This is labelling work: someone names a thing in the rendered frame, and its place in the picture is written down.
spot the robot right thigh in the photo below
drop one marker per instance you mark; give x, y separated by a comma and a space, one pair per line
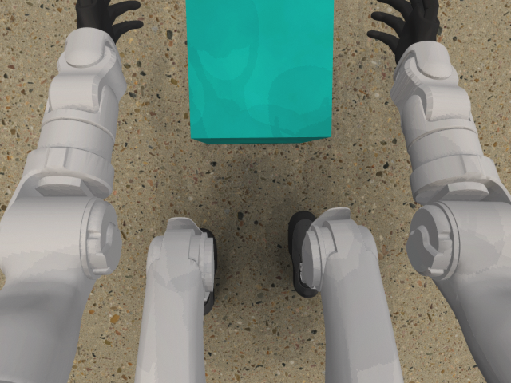
360, 343

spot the left robot upper arm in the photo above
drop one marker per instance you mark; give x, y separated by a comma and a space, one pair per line
52, 251

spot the robot left thigh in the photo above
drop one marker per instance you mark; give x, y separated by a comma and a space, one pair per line
171, 345

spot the right robot upper arm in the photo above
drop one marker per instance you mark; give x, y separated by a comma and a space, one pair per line
465, 247

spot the robot thigh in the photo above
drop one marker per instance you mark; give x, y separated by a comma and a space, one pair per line
171, 345
360, 343

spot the left robot hand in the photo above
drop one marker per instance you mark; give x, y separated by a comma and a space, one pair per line
99, 15

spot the right robot forearm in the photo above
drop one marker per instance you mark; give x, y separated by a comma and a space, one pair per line
441, 137

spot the right robot hand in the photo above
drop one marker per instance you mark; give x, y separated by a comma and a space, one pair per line
421, 24

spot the left robot forearm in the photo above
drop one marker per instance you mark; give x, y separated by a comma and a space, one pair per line
78, 131

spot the carton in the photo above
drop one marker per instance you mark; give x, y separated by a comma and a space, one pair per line
260, 71

